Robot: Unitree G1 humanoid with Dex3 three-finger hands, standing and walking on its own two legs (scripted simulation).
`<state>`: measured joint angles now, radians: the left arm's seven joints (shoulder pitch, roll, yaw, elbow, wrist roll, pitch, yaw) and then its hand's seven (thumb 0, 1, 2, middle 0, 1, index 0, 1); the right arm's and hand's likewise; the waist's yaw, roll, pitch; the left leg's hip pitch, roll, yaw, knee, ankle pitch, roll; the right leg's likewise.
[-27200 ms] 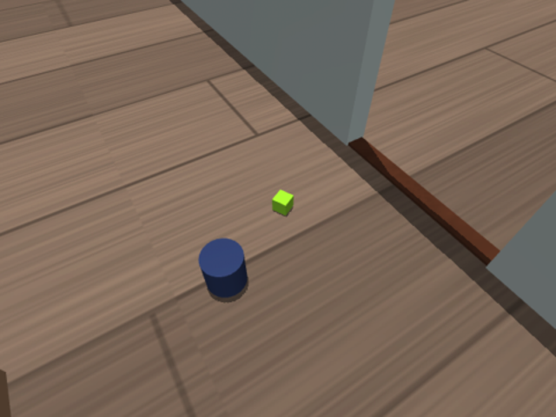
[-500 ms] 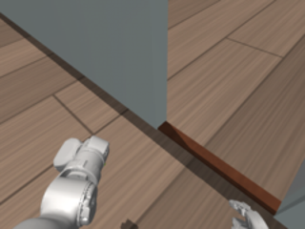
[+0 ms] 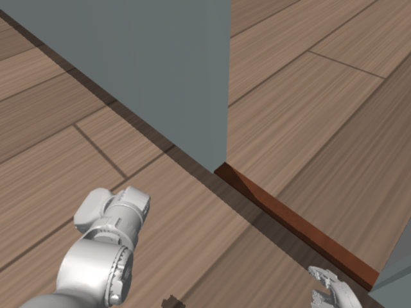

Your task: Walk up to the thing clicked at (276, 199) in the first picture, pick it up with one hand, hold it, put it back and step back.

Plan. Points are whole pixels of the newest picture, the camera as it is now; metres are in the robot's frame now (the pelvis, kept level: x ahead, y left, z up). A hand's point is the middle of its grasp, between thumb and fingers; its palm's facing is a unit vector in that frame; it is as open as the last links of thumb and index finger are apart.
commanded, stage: crouch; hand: left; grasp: from above
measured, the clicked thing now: (118, 222) +0.33 +0.23 -0.08
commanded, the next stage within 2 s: lower in 1.74 s
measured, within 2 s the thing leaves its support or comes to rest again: neither
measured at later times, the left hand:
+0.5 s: hand (128, 252) +0.31 +0.23 -0.21, palm faces -0.17 -0.40 -0.90, open 9.6 cm
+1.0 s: hand (151, 256) +0.37 +0.23 -0.45, palm faces -0.07 -0.45 -0.89, open 9.6 cm
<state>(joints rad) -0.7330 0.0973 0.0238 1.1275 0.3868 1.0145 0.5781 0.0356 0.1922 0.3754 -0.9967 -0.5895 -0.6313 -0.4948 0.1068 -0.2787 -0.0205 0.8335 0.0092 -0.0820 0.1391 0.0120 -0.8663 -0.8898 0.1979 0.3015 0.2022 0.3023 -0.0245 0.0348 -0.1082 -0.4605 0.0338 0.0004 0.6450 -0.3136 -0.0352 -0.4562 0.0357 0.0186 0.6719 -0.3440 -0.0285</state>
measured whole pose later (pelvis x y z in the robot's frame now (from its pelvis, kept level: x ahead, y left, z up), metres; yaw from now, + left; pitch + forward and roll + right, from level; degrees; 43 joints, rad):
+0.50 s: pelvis -0.05 +0.01 -0.10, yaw -1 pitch +25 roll -1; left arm -0.93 0.22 0.24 1.49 0.45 0.70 0.82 0.03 0.19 0.38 -1.01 -0.63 -0.63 -0.49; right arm 0.19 -0.29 -0.05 0.89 -0.12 -0.15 0.19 0.01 -0.87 -0.89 0.20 0.30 0.20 0.30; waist -0.12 -0.01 -0.16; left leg -1.20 0.05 -0.01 1.25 -0.49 -0.03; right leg -1.19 0.06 0.01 1.24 -0.50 -0.02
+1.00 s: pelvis -0.08 +0.01 -0.30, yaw -3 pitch +40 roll -2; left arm -1.19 0.43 0.37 1.55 0.46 0.59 0.82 0.05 0.14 0.38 -1.13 -0.48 -0.72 -0.42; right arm 0.13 -0.27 0.00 0.88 -0.14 -0.12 0.23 0.00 -0.90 -0.90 0.20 0.30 0.20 0.30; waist -0.21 0.03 -0.16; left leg -2.02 0.05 -0.06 1.97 -0.65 -0.03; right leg -2.00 0.06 -0.04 1.96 -0.65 -0.01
